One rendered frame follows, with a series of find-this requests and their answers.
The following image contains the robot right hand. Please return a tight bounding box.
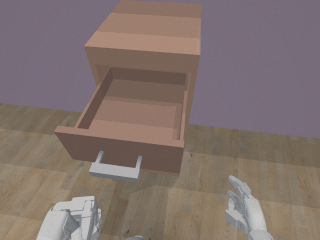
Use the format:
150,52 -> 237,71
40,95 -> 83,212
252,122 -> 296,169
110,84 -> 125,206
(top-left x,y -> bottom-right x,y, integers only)
225,175 -> 267,236

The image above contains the cabinet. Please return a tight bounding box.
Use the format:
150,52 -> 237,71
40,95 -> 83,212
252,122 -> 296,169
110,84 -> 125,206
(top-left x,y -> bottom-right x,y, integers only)
84,0 -> 201,177

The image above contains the handle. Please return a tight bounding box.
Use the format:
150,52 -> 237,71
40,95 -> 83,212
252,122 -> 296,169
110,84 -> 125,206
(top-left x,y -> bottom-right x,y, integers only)
89,150 -> 143,183

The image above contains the drawer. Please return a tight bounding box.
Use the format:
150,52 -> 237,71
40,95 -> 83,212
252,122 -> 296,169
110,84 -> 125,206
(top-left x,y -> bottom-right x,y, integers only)
54,65 -> 189,174

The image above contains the right robot forearm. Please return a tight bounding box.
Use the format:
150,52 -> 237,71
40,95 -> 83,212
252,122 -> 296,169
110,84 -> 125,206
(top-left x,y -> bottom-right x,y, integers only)
247,230 -> 274,240

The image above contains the robot left hand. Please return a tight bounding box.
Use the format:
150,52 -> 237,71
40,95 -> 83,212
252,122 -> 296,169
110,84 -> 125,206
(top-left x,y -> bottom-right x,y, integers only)
36,196 -> 103,240

